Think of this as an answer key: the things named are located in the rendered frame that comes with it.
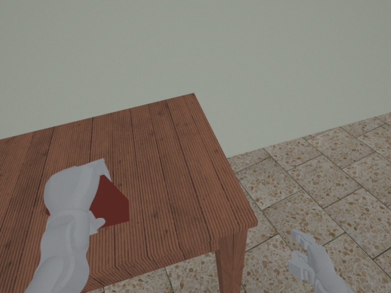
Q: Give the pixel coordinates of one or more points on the robot right hand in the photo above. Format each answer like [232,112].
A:
[305,267]

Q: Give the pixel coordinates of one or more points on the robot left forearm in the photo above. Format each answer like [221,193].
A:
[63,266]

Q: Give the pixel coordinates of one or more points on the sponge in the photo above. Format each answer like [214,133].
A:
[109,203]

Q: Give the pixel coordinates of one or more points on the table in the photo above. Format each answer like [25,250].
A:
[184,198]

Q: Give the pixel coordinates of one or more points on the robot right forearm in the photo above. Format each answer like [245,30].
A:
[329,282]

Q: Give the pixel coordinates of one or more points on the robot left hand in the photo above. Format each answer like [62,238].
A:
[75,188]

